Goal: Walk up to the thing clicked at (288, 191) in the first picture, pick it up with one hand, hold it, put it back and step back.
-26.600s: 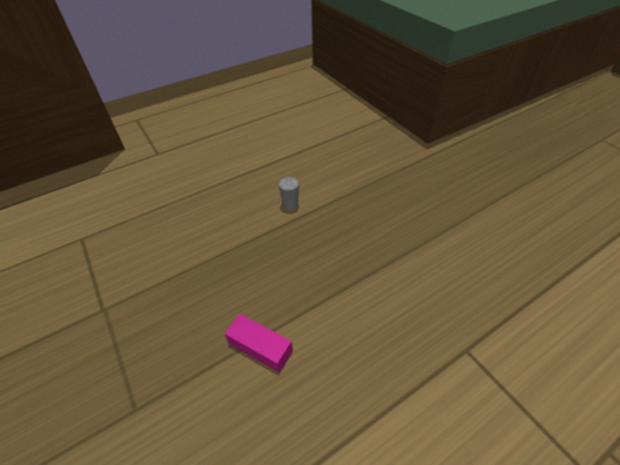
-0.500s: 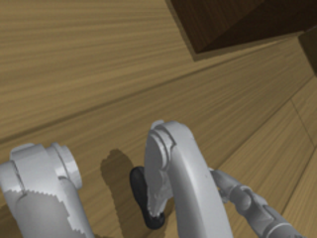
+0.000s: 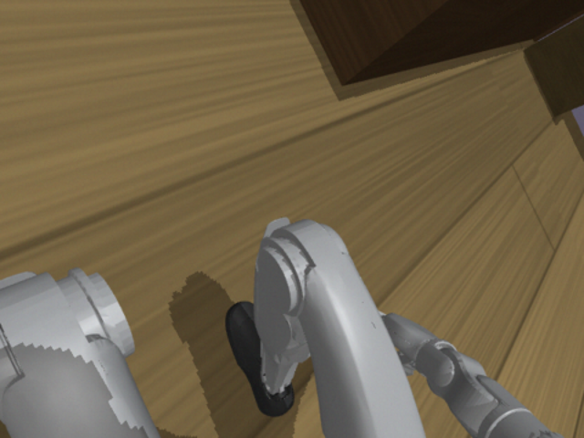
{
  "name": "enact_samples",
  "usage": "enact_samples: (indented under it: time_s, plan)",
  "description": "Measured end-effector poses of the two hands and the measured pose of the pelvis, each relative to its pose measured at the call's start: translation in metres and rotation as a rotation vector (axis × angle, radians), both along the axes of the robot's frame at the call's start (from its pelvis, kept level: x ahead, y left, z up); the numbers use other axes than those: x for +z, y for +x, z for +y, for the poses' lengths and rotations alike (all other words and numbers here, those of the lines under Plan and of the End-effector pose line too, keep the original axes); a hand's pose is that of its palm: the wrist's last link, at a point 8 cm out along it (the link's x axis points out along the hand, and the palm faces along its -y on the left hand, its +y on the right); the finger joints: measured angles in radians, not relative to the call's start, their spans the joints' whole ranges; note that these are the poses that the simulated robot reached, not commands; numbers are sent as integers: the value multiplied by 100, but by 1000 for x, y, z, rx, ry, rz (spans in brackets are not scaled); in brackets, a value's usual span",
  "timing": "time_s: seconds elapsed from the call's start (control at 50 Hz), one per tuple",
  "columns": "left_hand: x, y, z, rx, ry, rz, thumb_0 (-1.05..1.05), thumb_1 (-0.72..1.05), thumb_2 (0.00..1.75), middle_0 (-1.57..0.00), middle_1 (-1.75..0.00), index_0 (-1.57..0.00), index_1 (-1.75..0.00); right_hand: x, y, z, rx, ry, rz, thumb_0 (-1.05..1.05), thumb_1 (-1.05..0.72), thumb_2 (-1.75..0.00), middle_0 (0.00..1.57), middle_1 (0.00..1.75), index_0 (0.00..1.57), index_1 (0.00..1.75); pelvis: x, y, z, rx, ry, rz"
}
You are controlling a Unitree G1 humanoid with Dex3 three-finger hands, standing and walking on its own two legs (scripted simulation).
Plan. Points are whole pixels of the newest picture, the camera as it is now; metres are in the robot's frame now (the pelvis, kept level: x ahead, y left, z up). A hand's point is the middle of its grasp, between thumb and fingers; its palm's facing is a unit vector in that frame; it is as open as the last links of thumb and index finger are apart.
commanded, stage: close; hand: left
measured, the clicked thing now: out of the picture +0.44 +0.34 -0.21
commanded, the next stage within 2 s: settle in 0.32 s
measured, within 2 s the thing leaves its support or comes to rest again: leaves its support in 0.74 s
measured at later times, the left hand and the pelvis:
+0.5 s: hand out of the picture +0.42 +0.34 -0.17, palm faces +0.52 -0.85 +0.00, open 11.7 cm; pelvis +0.00 +0.00 +0.01, yaw -1 degrees
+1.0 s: hand out of the picture +0.42 +0.36 -0.12, palm faces +0.50 -0.86 +0.00, open 12.0 cm; pelvis +0.00 +0.00 +0.01, yaw +1 degrees
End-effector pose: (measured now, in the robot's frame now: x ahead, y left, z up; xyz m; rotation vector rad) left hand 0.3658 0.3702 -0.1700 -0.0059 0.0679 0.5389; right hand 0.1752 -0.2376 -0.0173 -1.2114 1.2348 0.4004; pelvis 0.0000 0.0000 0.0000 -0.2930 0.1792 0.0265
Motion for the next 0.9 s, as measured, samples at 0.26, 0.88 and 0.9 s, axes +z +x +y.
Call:
enact_samples:
  time_s: [0.26,0.88,0.9]
  plan:
    - [1,7,2,11,1,9,0,-12,55,-54,-63,-51,-67,0,7,0,7,-4,1,0,-87,-90,21,30,21,30,2,2,-1,-3,-1,15]
    - [25,9,11,0,3,-58,-8,-59,94,-64,-99,-60,-106,7,5,5,-43,7,-12,0,-89,-91,21,30,21,30,11,0,0,5,-9,34]
    - [29,9,12,-1,7,-62,-8,-60,95,-64,-100,-60,-106,7,5,4,-50,14,-17,0,-89,-91,21,30,21,30,12,0,0,6,-7,38]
